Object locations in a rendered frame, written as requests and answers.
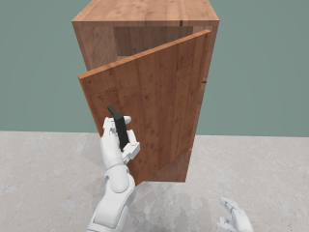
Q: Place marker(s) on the cupboard door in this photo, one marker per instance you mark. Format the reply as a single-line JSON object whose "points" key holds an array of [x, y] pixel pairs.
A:
{"points": [[159, 90]]}

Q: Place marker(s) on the handle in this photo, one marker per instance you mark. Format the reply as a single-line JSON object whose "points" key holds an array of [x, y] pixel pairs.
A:
{"points": [[120, 125]]}

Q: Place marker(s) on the left robot hand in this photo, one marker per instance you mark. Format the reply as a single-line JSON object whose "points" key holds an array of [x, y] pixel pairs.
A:
{"points": [[109, 144]]}

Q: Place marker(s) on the left robot forearm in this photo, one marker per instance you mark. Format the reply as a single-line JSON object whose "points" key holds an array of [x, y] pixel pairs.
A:
{"points": [[112, 210]]}

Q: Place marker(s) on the right robot hand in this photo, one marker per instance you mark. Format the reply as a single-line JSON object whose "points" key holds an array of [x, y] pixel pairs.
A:
{"points": [[238, 222]]}

